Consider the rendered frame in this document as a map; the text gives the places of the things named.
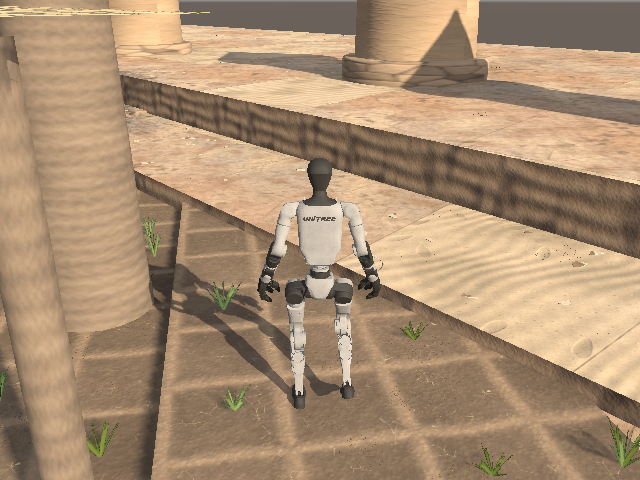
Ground robot right upper arm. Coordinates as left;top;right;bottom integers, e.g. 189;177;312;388
341;201;368;257

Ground right robot foot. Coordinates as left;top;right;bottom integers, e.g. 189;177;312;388
340;382;355;399

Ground left robot forearm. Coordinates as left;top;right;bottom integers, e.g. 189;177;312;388
260;241;281;283

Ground right robot hand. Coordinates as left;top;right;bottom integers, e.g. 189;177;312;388
358;277;381;299

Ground right robot forearm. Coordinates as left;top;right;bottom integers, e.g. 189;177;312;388
358;241;379;282

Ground left robot hand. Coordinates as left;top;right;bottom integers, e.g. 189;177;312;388
257;278;280;302

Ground robot left upper arm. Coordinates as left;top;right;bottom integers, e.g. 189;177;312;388
271;201;299;257

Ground right robot shin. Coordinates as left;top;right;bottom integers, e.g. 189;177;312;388
338;318;352;387

